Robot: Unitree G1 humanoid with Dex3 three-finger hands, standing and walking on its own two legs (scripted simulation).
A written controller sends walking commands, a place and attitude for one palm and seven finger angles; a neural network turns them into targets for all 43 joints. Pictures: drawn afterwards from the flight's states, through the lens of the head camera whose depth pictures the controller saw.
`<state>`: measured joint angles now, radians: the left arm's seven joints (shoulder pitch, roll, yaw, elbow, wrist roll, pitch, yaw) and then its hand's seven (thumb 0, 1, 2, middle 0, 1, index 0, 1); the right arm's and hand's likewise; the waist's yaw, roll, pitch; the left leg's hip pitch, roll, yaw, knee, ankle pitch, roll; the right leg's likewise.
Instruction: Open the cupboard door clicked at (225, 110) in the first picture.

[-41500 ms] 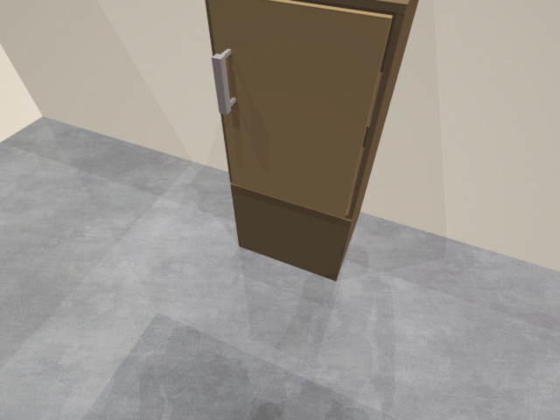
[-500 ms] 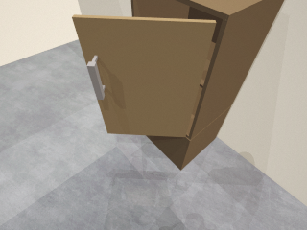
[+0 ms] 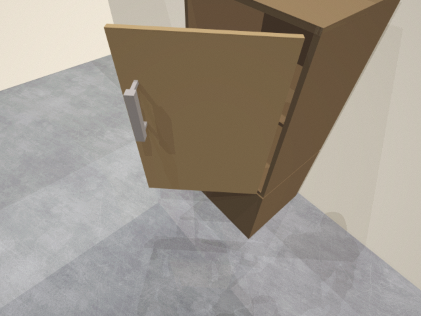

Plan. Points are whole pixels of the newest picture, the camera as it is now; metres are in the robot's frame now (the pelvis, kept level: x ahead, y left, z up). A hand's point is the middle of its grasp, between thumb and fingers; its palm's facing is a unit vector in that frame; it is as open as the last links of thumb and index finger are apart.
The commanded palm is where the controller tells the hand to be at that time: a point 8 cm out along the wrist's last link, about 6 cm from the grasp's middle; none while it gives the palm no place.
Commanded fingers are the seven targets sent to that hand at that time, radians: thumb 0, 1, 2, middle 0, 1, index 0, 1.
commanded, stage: look again from close up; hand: left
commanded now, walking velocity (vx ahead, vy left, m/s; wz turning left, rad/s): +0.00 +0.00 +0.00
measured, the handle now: (138, 111) +0.57 +0.22 +0.05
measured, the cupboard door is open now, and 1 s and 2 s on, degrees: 46 46 46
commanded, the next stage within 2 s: shuffle to correct the standing spot in 0.54 s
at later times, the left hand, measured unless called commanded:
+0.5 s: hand out of the picture +0.01 +0.28 -0.17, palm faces +0.00 -0.96 -0.29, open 7.3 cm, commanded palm none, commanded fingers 0.00 0.90 0.90 -0.20 -0.30 -0.20 -0.30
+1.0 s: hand out of the picture -0.14 +0.21 -0.18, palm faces +0.02 -0.99 -0.14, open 7.3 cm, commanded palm none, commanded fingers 0.00 0.90 0.90 -0.20 -0.30 -0.20 -0.30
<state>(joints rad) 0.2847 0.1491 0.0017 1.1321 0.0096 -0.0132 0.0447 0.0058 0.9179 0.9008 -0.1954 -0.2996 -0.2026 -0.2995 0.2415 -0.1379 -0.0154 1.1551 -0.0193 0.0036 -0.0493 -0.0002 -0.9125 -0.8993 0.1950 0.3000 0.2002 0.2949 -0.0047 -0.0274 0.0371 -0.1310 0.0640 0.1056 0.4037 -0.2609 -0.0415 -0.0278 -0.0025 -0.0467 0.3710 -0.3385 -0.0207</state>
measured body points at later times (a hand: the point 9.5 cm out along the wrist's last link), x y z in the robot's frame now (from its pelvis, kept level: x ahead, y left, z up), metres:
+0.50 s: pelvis -0.06 +0.05 -0.01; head -0.07 +0.06 +0.44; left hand +0.01 +0.33 -0.14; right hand +0.05 -0.22 -0.12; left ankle -0.03 +0.14 -0.74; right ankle -0.09 -0.10 -0.74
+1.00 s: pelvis -0.07 +0.05 -0.01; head -0.08 +0.06 +0.44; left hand -0.14 +0.26 -0.17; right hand -0.10 -0.18 -0.16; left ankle -0.03 +0.14 -0.74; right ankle -0.09 -0.10 -0.74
